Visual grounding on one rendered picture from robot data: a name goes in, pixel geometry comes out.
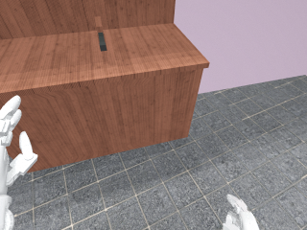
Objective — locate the counter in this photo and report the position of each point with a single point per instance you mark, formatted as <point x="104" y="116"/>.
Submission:
<point x="78" y="102"/>

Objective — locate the robot left hand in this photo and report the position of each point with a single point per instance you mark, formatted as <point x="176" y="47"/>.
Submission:
<point x="10" y="115"/>

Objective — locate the tap lever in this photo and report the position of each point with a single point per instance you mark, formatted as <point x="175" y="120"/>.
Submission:
<point x="102" y="42"/>

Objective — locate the left robot forearm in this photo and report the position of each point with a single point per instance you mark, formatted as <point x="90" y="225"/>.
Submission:
<point x="7" y="219"/>

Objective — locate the robot right hand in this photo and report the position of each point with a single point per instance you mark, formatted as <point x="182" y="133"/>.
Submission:
<point x="245" y="220"/>

